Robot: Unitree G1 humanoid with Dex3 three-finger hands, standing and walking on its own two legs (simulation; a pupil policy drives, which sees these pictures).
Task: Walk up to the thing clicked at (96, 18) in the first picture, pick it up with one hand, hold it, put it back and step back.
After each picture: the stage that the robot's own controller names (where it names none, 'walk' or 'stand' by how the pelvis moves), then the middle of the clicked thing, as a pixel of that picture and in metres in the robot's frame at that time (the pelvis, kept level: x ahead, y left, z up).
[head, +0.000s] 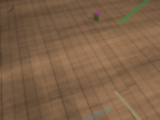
stand; (96, 16) +1.95 -0.25 -0.72
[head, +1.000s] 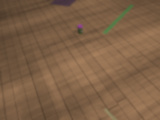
walk; (80, 29) +1.81 +0.12 -0.70
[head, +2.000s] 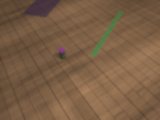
walk; (62, 53) +1.20 +0.29 -0.72
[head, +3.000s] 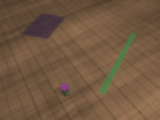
walk; (65, 90) +0.78 +0.23 -0.72
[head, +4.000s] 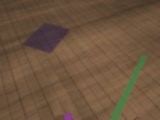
walk; out of the picture +0.52 +0.14 -0.71
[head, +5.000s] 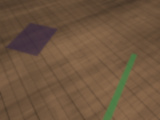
stand; out of the picture +0.43 +0.19 -0.71
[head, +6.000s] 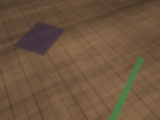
stand; out of the picture +0.43 +0.17 -0.72
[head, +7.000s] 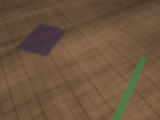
stand; out of the picture +0.43 +0.16 -0.73
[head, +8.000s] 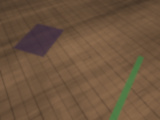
stand; out of the picture +0.42 +0.18 -0.73
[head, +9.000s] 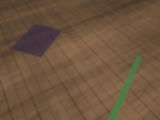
stand; out of the picture +0.41 +0.19 -0.73
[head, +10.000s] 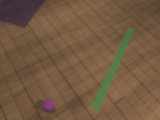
go down; (49, 107) +0.44 +0.19 -0.65
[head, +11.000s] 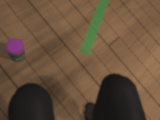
go down; (16, 50) +0.50 +0.22 -0.29
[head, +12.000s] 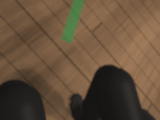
close in; out of the picture +0.49 +0.24 -0.25
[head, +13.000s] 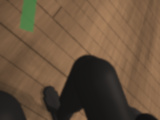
close; out of the picture +0.49 +0.27 -0.23
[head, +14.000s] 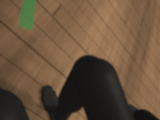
lift; out of the picture +0.47 +0.26 -0.24
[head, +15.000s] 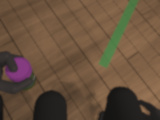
lift; (22, 75) +0.35 +0.21 -0.06
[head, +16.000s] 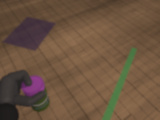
hold; (36, 94) +0.32 +0.17 +0.02
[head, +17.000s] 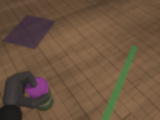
hold; (41, 95) +0.32 +0.16 +0.00
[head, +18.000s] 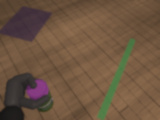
crouch; (41, 96) +0.32 +0.15 -0.03
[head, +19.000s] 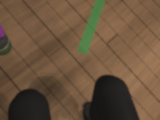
crouch; out of the picture +0.49 +0.21 -0.10
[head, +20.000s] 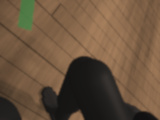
lower; out of the picture +0.46 +0.27 -0.24
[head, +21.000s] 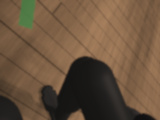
lower; out of the picture +0.46 +0.28 -0.24
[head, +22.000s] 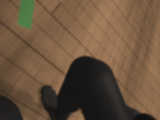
lower; out of the picture +0.46 +0.28 -0.24
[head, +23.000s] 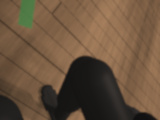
lower; out of the picture +0.46 +0.27 -0.24
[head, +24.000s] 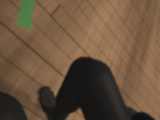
draw back; out of the picture +0.46 +0.26 -0.25
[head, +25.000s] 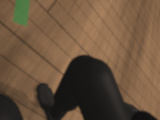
rise; out of the picture +0.45 +0.25 -0.25
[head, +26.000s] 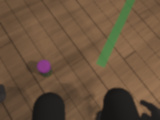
walk; (45, 68) +0.47 +0.17 -0.40
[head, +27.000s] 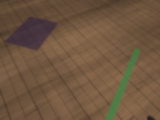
stand; out of the picture +0.39 +0.15 -0.66
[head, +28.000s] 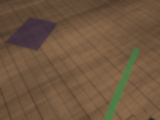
stand; out of the picture +0.40 +0.16 -0.67
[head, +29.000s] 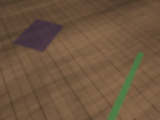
stand; out of the picture +0.40 +0.15 -0.70
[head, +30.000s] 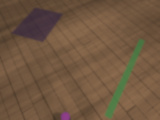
walk; (66, 119) +0.42 +0.15 -0.71
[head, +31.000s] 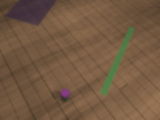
walk; (65, 95) +0.57 +0.09 -0.71
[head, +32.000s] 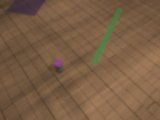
walk; (59, 66) +0.87 +0.25 -0.68
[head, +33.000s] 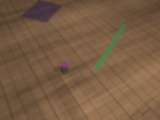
stand; (64, 68) +1.01 +0.16 -0.71
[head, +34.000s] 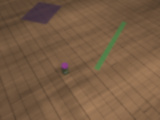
stand; (65, 68) +1.01 +0.17 -0.73
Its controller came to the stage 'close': yes
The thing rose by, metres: 0.71
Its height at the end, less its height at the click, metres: +0.00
